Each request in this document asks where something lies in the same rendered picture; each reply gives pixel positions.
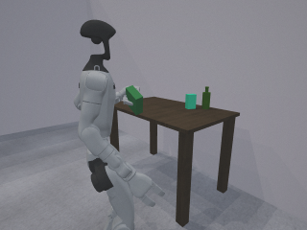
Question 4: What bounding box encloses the left robot upper arm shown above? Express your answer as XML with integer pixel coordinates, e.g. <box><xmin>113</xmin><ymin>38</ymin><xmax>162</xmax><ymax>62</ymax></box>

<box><xmin>74</xmin><ymin>90</ymin><xmax>82</xmax><ymax>110</ymax></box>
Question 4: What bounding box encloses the robot left shin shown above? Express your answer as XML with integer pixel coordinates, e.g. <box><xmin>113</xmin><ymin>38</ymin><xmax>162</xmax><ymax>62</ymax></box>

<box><xmin>104</xmin><ymin>194</ymin><xmax>133</xmax><ymax>230</ymax></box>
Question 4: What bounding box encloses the table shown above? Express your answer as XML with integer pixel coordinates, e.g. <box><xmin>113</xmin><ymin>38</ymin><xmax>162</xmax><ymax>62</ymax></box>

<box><xmin>109</xmin><ymin>97</ymin><xmax>240</xmax><ymax>227</ymax></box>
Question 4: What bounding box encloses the robot right hand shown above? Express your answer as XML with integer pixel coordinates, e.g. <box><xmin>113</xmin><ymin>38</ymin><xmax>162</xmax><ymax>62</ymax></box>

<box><xmin>128</xmin><ymin>172</ymin><xmax>165</xmax><ymax>207</ymax></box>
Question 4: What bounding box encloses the robot right thigh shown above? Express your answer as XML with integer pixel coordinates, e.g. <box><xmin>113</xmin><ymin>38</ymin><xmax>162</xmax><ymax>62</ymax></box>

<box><xmin>90</xmin><ymin>160</ymin><xmax>135</xmax><ymax>230</ymax></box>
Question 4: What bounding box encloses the left robot forearm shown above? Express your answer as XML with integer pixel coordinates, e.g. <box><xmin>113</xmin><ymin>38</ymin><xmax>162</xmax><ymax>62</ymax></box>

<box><xmin>115</xmin><ymin>92</ymin><xmax>122</xmax><ymax>104</ymax></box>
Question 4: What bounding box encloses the sponge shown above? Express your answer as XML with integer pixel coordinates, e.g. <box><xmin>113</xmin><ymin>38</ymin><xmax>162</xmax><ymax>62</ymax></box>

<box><xmin>126</xmin><ymin>85</ymin><xmax>143</xmax><ymax>115</ymax></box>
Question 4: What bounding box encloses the right robot upper arm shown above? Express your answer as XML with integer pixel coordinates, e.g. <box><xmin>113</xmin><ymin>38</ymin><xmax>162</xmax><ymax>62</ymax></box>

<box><xmin>78</xmin><ymin>71</ymin><xmax>108</xmax><ymax>141</ymax></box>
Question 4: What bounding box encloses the robot left hand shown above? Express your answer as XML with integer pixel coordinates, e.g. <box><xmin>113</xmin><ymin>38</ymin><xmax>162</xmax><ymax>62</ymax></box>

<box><xmin>119</xmin><ymin>85</ymin><xmax>140</xmax><ymax>106</ymax></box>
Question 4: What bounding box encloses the right robot forearm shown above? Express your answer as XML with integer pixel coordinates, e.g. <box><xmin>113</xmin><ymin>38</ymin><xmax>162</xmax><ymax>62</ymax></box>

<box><xmin>82</xmin><ymin>126</ymin><xmax>136</xmax><ymax>182</ymax></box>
